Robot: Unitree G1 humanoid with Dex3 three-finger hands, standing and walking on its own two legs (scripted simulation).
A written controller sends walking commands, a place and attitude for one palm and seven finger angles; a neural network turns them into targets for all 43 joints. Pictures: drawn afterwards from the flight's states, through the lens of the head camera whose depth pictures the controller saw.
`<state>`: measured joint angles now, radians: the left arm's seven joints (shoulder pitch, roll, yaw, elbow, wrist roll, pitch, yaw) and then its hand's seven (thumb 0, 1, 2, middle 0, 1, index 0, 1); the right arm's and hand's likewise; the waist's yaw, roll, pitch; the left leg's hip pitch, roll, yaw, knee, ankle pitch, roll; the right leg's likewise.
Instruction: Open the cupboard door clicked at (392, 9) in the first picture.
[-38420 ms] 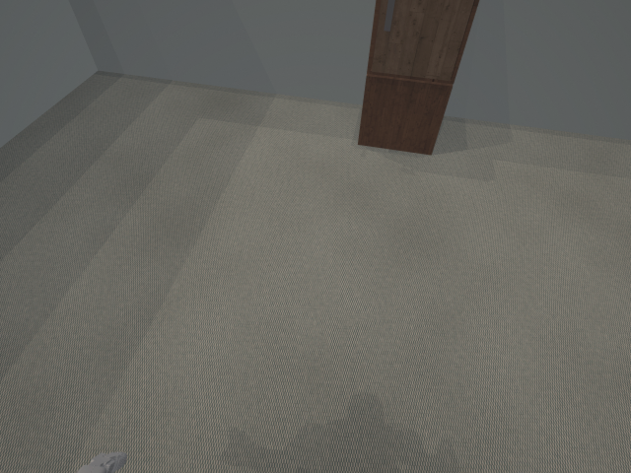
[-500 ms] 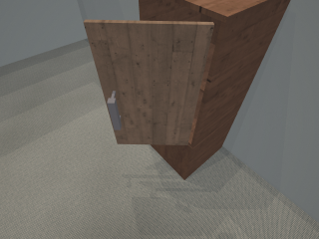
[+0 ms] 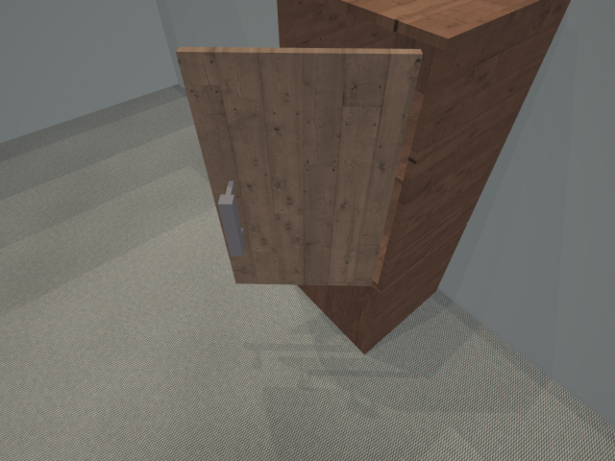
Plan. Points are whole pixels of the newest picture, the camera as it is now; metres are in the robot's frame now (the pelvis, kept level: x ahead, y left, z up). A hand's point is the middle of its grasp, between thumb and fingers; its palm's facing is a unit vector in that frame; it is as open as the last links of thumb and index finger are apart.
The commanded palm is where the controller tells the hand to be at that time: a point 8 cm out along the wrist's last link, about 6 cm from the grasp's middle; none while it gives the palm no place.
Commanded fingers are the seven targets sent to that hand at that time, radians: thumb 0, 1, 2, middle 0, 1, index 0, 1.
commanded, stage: look again from close up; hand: left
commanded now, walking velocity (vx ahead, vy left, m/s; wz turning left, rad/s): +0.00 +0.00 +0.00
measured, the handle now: (234, 219) +0.56 +0.18 -0.06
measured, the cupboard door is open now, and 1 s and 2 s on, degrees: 49 49 49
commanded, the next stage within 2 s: raise the hand with hooked fingers in 0.42 s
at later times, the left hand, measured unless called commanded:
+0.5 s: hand out of the picture +0.04 +0.17 -0.17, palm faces -0.01 -0.98 -0.19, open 7.4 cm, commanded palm none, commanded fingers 0.00 0.90 0.90 -0.20 -0.30 -0.20 -0.30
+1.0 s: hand (189, 436) +0.17 +0.17 -0.08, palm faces +0.13 -0.99 -0.03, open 8.9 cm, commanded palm +0.17 +0.23 -0.06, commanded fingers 0.00 0.32 0.65 -0.24 -0.68 -0.24 -0.68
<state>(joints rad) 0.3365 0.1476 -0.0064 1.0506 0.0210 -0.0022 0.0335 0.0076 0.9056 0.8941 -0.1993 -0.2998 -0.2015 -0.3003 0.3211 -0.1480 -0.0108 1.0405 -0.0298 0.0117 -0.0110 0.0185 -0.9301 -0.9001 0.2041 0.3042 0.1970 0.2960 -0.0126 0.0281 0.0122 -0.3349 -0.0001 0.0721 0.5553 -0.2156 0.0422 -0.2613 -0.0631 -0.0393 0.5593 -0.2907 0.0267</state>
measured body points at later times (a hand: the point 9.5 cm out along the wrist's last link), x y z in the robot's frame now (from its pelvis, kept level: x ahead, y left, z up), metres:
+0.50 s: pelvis +0.02 -0.01 +0.01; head +0.04 -0.01 +0.46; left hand +0.05 +0.22 -0.15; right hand +0.06 -0.25 -0.14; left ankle +0.05 +0.09 -0.73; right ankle +0.01 -0.15 -0.73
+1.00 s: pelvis +0.00 -0.05 -0.10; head +0.07 -0.04 +0.34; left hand +0.16 +0.23 -0.07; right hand +0.25 -0.29 -0.15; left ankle +0.05 +0.09 -0.73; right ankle +0.01 -0.15 -0.73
